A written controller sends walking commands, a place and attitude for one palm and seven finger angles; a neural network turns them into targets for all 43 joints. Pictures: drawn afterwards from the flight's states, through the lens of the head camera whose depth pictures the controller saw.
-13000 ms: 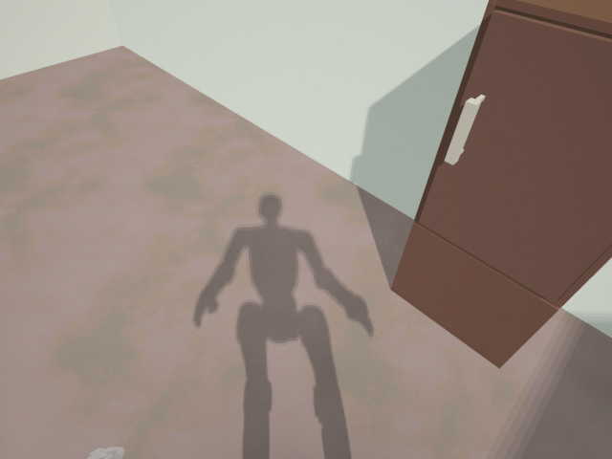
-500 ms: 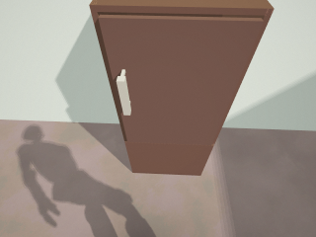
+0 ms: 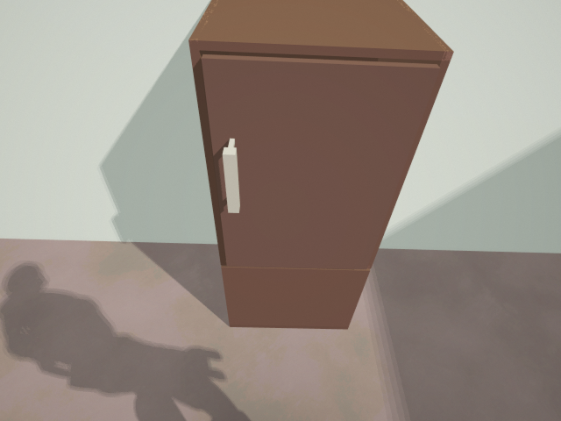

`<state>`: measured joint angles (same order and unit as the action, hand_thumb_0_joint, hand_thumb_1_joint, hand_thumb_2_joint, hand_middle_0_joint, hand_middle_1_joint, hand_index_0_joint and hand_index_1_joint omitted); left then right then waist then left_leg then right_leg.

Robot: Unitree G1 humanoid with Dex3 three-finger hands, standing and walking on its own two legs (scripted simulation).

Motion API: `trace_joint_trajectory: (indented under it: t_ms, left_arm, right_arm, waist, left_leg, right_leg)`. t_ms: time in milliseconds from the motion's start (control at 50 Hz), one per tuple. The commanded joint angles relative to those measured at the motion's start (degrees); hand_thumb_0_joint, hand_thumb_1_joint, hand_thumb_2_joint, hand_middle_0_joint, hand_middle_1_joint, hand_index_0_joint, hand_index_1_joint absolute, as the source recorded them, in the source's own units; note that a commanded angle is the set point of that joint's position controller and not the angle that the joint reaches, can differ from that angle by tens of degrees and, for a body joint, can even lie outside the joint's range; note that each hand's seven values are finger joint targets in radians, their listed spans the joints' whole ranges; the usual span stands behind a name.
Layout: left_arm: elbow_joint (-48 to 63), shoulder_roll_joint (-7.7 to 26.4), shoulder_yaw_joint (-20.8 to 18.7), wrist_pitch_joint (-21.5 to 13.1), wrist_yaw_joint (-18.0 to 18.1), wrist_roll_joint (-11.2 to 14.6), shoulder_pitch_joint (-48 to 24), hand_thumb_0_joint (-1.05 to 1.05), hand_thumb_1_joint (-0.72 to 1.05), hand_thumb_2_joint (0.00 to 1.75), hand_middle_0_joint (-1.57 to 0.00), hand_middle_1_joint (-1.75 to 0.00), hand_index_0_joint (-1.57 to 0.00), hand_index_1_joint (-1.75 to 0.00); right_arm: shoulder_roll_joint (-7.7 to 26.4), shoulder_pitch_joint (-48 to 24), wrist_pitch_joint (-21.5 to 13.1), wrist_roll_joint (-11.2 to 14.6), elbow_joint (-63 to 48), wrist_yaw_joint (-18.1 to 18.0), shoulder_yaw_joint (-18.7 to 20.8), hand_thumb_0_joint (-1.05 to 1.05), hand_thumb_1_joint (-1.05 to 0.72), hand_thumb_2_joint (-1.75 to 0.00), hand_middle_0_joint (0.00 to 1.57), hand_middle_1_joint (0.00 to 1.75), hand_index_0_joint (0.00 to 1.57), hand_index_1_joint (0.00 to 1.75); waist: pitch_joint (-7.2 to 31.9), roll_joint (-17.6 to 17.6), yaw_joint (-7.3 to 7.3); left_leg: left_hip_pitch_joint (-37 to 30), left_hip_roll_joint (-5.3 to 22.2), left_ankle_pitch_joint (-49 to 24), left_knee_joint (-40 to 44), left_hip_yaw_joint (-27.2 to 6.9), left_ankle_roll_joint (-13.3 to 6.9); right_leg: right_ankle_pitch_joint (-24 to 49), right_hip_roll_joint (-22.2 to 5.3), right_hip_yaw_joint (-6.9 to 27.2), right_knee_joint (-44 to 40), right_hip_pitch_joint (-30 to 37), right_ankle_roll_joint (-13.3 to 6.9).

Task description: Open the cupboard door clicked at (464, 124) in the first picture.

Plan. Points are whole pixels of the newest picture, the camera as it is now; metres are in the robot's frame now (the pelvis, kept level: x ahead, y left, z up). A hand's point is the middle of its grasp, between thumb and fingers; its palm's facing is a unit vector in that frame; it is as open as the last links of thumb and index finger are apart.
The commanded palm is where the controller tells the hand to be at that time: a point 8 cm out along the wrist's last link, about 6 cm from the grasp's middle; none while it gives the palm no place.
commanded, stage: shuffle to correct the standing spot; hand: left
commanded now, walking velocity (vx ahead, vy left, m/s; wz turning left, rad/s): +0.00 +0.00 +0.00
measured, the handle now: (233, 176) +0.58 +0.14 +0.02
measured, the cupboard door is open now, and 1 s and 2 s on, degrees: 0 0 0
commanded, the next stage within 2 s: come to a stop and stand still in 1.60 s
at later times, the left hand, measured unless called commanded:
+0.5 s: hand out of the picture -0.20 +0.12 -0.17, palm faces +0.12 -0.98 -0.16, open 7.4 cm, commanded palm none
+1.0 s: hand out of the picture -0.17 +0.05 -0.15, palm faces +0.09 -0.97 -0.21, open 7.3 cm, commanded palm none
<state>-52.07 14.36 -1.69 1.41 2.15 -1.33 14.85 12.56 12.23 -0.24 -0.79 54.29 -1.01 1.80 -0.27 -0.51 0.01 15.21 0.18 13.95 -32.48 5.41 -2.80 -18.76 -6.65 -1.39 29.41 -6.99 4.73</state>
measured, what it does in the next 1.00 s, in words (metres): walks backwards: left foot, then right foot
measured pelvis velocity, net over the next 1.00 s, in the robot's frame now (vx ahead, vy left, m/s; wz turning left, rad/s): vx -0.13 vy -0.12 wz -0.01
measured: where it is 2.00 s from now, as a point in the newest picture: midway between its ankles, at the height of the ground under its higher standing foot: outside the picture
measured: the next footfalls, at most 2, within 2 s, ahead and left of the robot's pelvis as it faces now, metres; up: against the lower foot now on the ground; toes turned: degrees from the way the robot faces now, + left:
left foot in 0.52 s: -0.08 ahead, +0.07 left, +0.00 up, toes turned +8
right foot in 0.84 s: -0.11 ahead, -0.19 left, +0.00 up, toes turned -6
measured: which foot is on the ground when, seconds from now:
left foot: down 0.00-0.28, up 0.30-0.50, down 0.52-0.84, up 0.86-1.00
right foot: down 0.00-0.52, up 0.54-0.82, down 0.84-1.00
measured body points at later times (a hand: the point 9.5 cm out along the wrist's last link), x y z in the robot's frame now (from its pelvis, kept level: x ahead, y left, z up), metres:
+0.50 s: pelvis -0.11 -0.04 +0.01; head -0.15 -0.03 +0.45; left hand -0.20 +0.17 -0.16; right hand -0.11 -0.28 -0.14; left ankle -0.12 +0.06 -0.72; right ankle -0.04 -0.15 -0.73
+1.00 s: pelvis -0.13 -0.12 +0.02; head -0.15 -0.14 +0.47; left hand -0.17 +0.10 -0.13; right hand -0.13 -0.35 -0.15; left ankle -0.12 +0.02 -0.64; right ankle -0.15 -0.19 -0.73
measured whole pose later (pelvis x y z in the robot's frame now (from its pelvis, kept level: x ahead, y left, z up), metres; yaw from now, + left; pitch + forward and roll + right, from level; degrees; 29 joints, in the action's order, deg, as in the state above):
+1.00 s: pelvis -0.13 -0.12 +0.02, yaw +0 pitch +0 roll +1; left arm -60.4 5.7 -2.3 -1.6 1.4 -1.2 25.4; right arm 10.5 18.7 1.3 -1.9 59.5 0.4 4.1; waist 2.5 1.9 0.3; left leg 31.2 4.0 13.4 -62.8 3.2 0.0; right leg -13.1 0.4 -5.9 21.8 -8.9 -3.6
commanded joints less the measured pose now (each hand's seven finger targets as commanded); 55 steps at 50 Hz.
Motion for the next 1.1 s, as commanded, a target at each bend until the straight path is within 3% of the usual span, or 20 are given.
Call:
trace_joint_trajectory:
  t_ms: [0, 100, 220, 240, 280, 340, 440, 460, 480, 500, 520, 540, 600, 720, 780, 820, 840, 900, 940, 1080]
  left_arm:
    - [1.94, 6.14, -0.87, -0.17, -0.02, -0.04, 3.75, 0.00, 0.90, 0.90, -0.20, -0.30, -0.20, -0.30]
    - [-1.28, 3.02, -0.52, 1.22, -0.66, -0.79, 9.72, 0.00, 0.90, 0.90, -0.20, -0.30, -0.20, -0.30]
    - [-4.73, 0.24, -1.63, 2.48, -2.00, -0.33, 20.47, 0.00, 0.90, 0.90, -0.20, -0.30, -0.20, -0.30]
    - [-4.96, 1.64, -2.04, 2.47, -1.71, -0.54, 22.38, 0.00, 0.90, 0.90, -0.20, -0.30, -0.20, -0.30]
    - [-2.29, 4.99, -2.89, 1.69, -0.22, -0.47, 14.40, 0.00, 0.90, 0.90, -0.20, -0.30, -0.20, -0.30]
    - [1.16, 3.25, -2.76, -0.29, 0.29, -0.29, -1.48, 0.00, 0.90, 0.90, -0.20, -0.30, -0.20, -0.30]
    - [-4.25, 3.35, -2.57, 0.28, -0.44, -0.94, 9.76, 0.00, 0.90, 0.90, -0.20, -0.30, -0.20, -0.30]
    - [-4.72, 1.95, -2.47, 0.54, -0.73, -0.46, 10.15, 0.00, 0.90, 0.90, -0.20, -0.30, -0.20, -0.30]
    - [-4.36, -0.82, -2.08, 0.53, -1.14, -0.03, 11.71, 0.00, 0.90, 0.90, -0.20, -0.30, -0.20, -0.30]
    - [-2.94, -4.33, -1.99, 0.83, -1.62, 0.28, 11.89, 0.00, 0.90, 0.90, -0.20, -0.30, -0.20, -0.30]
    - [-0.76, -3.36, -2.37, 1.25, -2.07, -0.35, 7.37, 0.00, 0.90, 0.90, -0.20, -0.30, -0.20, -0.30]
    - [-0.94, -2.37, -3.28, 1.43, -2.94, -0.66, 9.36, 0.00, 0.90, 0.90, -0.20, -0.30, -0.20, -0.30]
    - [-4.08, -3.63, -3.05, 1.53, -3.17, -0.70, 14.25, 0.00, 0.90, 0.90, -0.20, -0.30, -0.20, -0.30]
    - [-2.09, -5.99, -2.12, -0.10, -3.12, -0.26, 8.38, 0.00, 0.90, 0.90, -0.20, -0.30, -0.20, -0.30]
    - [-5.35, -4.12, -2.72, -0.79, -2.34, -0.47, 18.34, 0.00, 0.90, 0.90, -0.20, -0.30, -0.20, -0.30]
    - [-5.70, 3.21, -3.31, -1.68, -0.65, -0.09, 21.61, 0.00, 0.90, 0.90, -0.20, -0.30, -0.20, -0.30]
    - [-4.74, 3.10, -3.51, -2.27, -0.39, 0.35, 17.99, 0.00, 0.90, 0.90, -0.20, -0.30, -0.20, -0.30]
    - [-3.77, -0.52, -2.28, -4.62, -0.10, 0.34, 8.30, 0.00, 0.90, 0.90, -0.20, -0.30, -0.20, -0.30]
    - [-4.89, -1.99, -1.81, -5.41, -0.34, 0.36, 10.07, 0.00, 0.90, 0.90, -0.20, -0.30, -0.20, -0.30]
    - [-9.35, -2.83, -1.09, -6.14, -0.19, 0.04, 18.22, 0.00, 0.90, 0.90, -0.20, -0.30, -0.20, -0.30]
  right_arm:
    - [8.42, -0.52, -0.32, -0.04, -3.27, 0.33, 1.73, 0.00, -0.90, -0.90, 0.20, 0.30, 0.20, 0.30]
    - [10.07, 1.49, 1.67, -0.63, -1.89, 0.23, 2.54, 0.00, -0.90, -0.90, 0.20, 0.30, 0.20, 0.30]
    - [9.09, 1.68, 3.16, -1.25, -0.65, -1.03, 3.26, 0.00, -0.90, -0.90, 0.20, 0.30, 0.20, 0.30]
    - [6.68, 1.60, 3.47, -0.90, -0.74, -1.08, 2.92, 0.00, -0.90, -0.90, 0.20, 0.30, 0.20, 0.30]
    - [1.86, 1.06, 4.22, -0.32, -1.89, -1.07, 2.73, 0.00, -0.90, -0.90, 0.20, 0.30, 0.20, 0.30]
    - [0.93, 12.60, 3.76, -0.44, 2.18, -0.14, 3.37, 0.00, -0.90, -0.90, 0.20, 0.30, 0.20, 0.30]
    - [-3.09, 16.69, 1.35, -0.28, 4.42, -0.30, 2.07, 0.00, -0.90, -0.90, 0.20, 0.30, 0.20, 0.30]
    - [-2.57, 19.29, 0.87, -0.37, 5.42, -0.88, 1.86, 0.00, -0.90, -0.90, 0.20, 0.30, 0.20, 0.30]
    - [0.78, 20.95, 0.24, -0.78, 5.59, -1.56, 2.29, 0.00, -0.90, -0.90, 0.20, 0.30, 0.20, 0.30]
    - [6.37, 20.01, -0.07, -1.33, 4.36, -2.23, 3.61, 0.00, -0.90, -0.90, 0.20, 0.30, 0.20, 0.30]
    - [8.29, 16.44, 0.01, -0.88, 3.31, -3.07, 3.77, 0.00, -0.90, -0.90, 0.20, 0.30, 0.20, 0.30]
    - [7.52, 9.43, -0.23, -1.02, 1.78, -3.03, 3.23, 0.00, -0.90, -0.90, 0.20, 0.30, 0.20, 0.30]
    - [4.22, 3.81, -1.88, -0.58, 1.80, -2.04, 2.35, 0.00, -0.90, -0.90, 0.20, 0.30, 0.20, 0.30]
    - [6.14, 10.46, -0.58, -1.73, 4.27, -1.33, 3.97, 0.00, -0.90, -0.90, 0.20, 0.30, 0.20, 0.30]
    - [3.64, 10.26, 0.29, -1.52, 4.52, -0.72, 3.49, 0.00, -0.90, -0.90, 0.20, 0.30, 0.20, 0.30]
    - [-3.59, 7.09, 0.14, -0.81, 0.87, -0.25, 1.93, 0.00, -0.90, -0.90, 0.20, 0.30, 0.20, 0.30]
    - [-0.89, 4.53, 0.26, -1.09, -0.56, 0.32, 2.36, 0.00, -0.90, -0.90, 0.20, 0.30, 0.20, 0.30]
    - [0.11, 8.50, 1.01, -1.41, 2.46, 1.56, 2.93, 0.00, -0.90, -0.90, 0.20, 0.30, 0.20, 0.30]
    - [-1.12, 8.80, 0.67, -1.21, 3.36, 1.72, 2.72, 0.00, -0.90, -0.90, 0.20, 0.30, 0.20, 0.30]
    - [-1.44, 1.61, 0.20, -0.74, 1.69, 1.40, 2.38, 0.00, -0.90, -0.90, 0.20, 0.30, 0.20, 0.30]
  waist:
    - [-2.92, 1.68, -0.61]
    - [-6.61, 7.71, -0.56]
    - [-3.24, 6.54, -3.12]
    - [-4.26, 0.27, -3.97]
    - [-8.48, -16.94, -2.04]
    - [-4.43, -8.15, 7.05]
    - [-5.62, -6.53, 2.88]
    - [-7.07, -2.95, 3.44]
    - [-7.86, 6.49, 3.26]
    - [-10.54, 18.60, 2.80]
    - [-15.09, 10.95, 1.73]
    - [-12.20, 8.48, -2.28]
    - [-7.87, 10.41, -4.93]
    - [-6.23, 8.78, 0.82]
    - [-5.44, 0.94, -3.14]
    - [-7.58, -19.77, -4.65]
    - [-9.62, -11.24, -2.50]
    - [-7.81, -7.49, 2.60]
    - [-6.41, -4.69, 2.06]
    - [-6.94, -3.79, -1.24]
  left_leg:
    - [2.24, 5.89, 3.47, 13.43, -9.35, 1.22]
    - [10.11, 9.95, 32.06, 24.32, -14.91, 0.39]
    - [13.77, 8.69, 26.91, 19.69, -8.64, 1.90]
    - [15.69, 4.39, 25.52, 10.77, -4.26, 3.23]
    - [13.94, -1.02, 13.61, -26.47, -1.47, 3.31]
    - [3.68, 3.01, 9.37, -35.58, -3.29, 2.67]
    - [-8.56, -1.00, 11.91, 2.56, 5.05, 1.54]
    - [-10.95, -0.29, 11.03, 9.65, 3.35, 1.27]
    - [-12.06, 7.51, 20.20, 17.82, -10.12, -0.99]
    - [-6.84, 23.71, 35.89, 27.86, -29.64, -5.26]
    - [5.04, 28.56, 37.21, 32.81, -33.26, -8.36]
    - [10.73, 24.81, 32.39, 32.30, -26.88, -7.24]
    - [15.51, 17.59, 21.97, 28.89, -14.99, -4.16]
    - [7.51, 15.53, 24.78, 23.10, -11.26, -4.50]
    - [17.87, 10.62, 28.32, 9.13, -6.93, -1.23]
    - [31.96, 1.17, 20.11, -24.97, -0.96, 1.78]
    - [30.33, 3.36, 13.48, -30.23, -5.31, 1.11]
    - [23.70, 6.13, -0.06, -34.52, -5.23, 2.29]
    - [22.67, 5.32, -4.03, -32.34, -3.72, 3.27]
    - [26.12, 5.64, -4.12, -23.14, -3.49, 4.21]
  right_leg:
    - [1.37, 0.94, -0.47, -4.90, -3.36, -4.18]
    - [-7.62, 5.63, -4.80, 0.82, -3.93, -3.86]
    - [-4.13, 7.35, -6.51, -4.37, 4.55, -6.37]
    - [-9.70, 4.00, -1.40, -11.81, 3.55, -8.01]
    - [-28.80, -13.66, 24.77, -29.12, -18.31, -17.11]
    - [-16.26, -8.04, 11.26, -23.53, -27.08, -14.73]
    - [-21.36, -2.68, 8.21, -16.18, -22.71, -11.07]
    - [-21.29, -0.56, 6.82, -11.08, -24.87, -9.85]
    - [-17.27, 3.21, 4.27, 1.99, -29.76, -7.87]
    - [-9.79, 7.27, -2.74, 19.06, -37.63, -5.05]
    - [-4.88, 3.13, 4.33, 27.70, -36.46, -5.06]
    - [-0.19, 3.27, 4.42, 34.17, -30.62, -4.31]
    - [8.35, 3.75, 3.75, 40.89, -22.95, -3.66]
    - [-4.07, 6.12, -7.37, 8.62, -11.77, -3.63]
    - [-1.90, 6.89, -6.18, -6.37, 6.17, -5.16]
    - [-30.65, -14.94, 27.78, -24.70, 3.68, -12.21]
    - [-31.78, -15.99, 29.23, -27.74, -4.05, -13.40]
    - [-16.82, -9.17, 16.66, -24.92, -8.55, -9.85]
    - [-3.25, -5.74, 8.59, -22.27, -4.08, -10.01]
    - [10.81, -8.00, 8.85, -21.42, 5.65, -12.09]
